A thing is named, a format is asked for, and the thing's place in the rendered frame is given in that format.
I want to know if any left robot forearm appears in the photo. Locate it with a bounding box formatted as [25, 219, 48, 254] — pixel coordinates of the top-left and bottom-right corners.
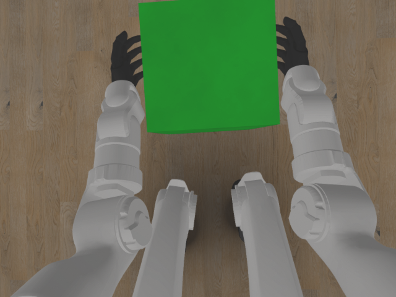
[72, 80, 145, 244]

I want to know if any carton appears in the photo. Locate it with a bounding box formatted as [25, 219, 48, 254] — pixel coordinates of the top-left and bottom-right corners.
[138, 0, 280, 134]

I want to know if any left robot upper arm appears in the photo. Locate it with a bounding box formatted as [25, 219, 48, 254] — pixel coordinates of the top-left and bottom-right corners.
[11, 194, 153, 297]

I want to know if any robot left hand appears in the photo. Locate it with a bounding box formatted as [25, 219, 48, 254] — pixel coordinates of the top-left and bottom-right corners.
[111, 31, 144, 87]

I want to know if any robot left thigh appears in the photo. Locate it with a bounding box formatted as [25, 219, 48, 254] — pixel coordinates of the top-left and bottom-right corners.
[132, 186, 197, 297]

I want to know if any right robot foot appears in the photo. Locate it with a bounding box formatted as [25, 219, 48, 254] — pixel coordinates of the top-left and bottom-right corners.
[232, 179, 244, 242]

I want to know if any robot right hand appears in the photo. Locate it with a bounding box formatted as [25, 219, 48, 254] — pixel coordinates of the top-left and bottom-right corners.
[276, 17, 309, 76]

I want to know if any right robot forearm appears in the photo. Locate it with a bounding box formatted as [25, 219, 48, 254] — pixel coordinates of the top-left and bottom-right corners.
[281, 65, 377, 224]

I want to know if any right robot upper arm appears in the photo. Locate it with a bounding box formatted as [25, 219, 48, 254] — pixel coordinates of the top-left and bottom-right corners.
[289, 183, 396, 297]

